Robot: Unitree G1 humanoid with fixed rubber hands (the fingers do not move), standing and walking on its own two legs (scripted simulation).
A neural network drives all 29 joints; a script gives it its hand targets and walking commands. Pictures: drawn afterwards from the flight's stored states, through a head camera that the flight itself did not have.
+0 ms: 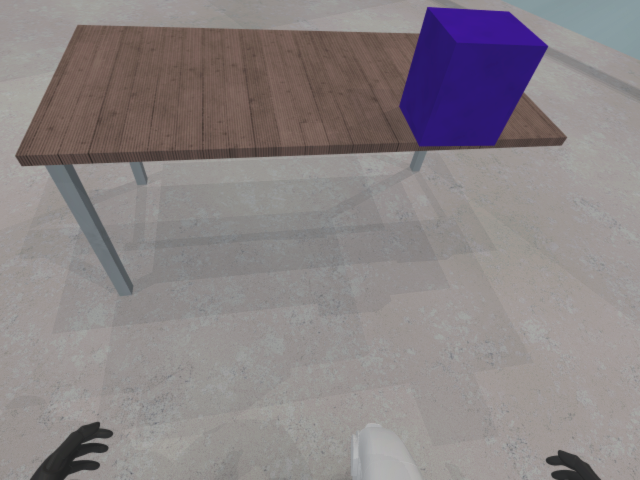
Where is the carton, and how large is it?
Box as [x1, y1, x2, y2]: [399, 7, 547, 145]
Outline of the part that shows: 427,7 399,106 419,145 494,145 544,53 547,45 507,11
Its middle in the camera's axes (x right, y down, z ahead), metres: +0.37 -0.42 +0.98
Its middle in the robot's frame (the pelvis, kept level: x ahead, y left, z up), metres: +1.00 -0.40 +0.02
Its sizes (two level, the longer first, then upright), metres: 0.219 0.192 0.264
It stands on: a table, 0.64 m high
